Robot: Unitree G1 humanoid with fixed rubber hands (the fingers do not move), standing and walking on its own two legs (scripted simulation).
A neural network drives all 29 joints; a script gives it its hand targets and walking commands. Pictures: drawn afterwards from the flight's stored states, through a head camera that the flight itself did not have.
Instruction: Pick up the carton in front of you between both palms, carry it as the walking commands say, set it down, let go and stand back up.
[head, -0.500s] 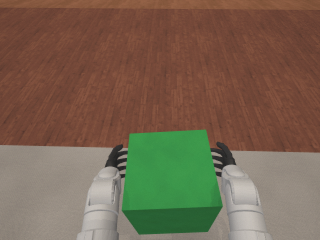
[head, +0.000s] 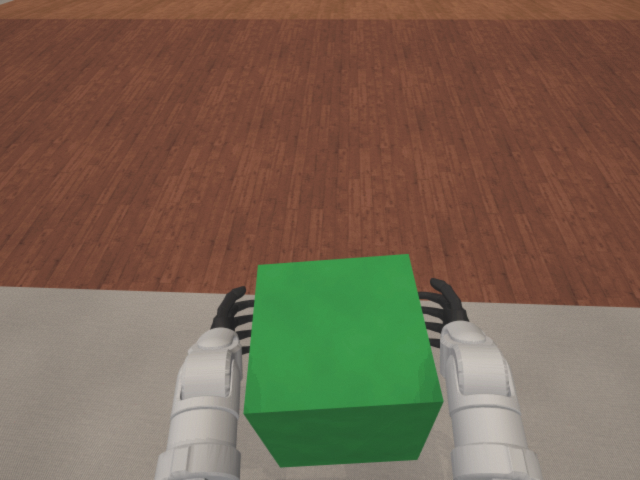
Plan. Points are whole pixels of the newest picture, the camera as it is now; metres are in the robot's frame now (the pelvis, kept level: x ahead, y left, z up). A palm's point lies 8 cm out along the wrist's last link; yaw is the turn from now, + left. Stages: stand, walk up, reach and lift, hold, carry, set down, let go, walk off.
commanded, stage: hold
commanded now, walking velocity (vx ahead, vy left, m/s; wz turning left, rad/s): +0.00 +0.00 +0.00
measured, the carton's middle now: (340, 366) +0.30 +0.00 -0.04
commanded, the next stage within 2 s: carry in 0.04 s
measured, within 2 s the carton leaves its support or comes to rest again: neither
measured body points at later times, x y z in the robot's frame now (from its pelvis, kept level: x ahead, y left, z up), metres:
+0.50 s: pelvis +0.12 +0.03 -0.02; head +0.09 +0.04 +0.43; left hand +0.39 +0.20 +0.08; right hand +0.42 -0.10 +0.09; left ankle +0.02 +0.12 -0.74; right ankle +0.10 -0.10 -0.74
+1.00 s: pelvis +0.45 +0.04 +0.00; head +0.45 +0.05 +0.45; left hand +0.66 +0.24 +0.08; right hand +0.73 -0.05 +0.09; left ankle +0.35 +0.16 -0.64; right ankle +0.40 +0.01 -0.74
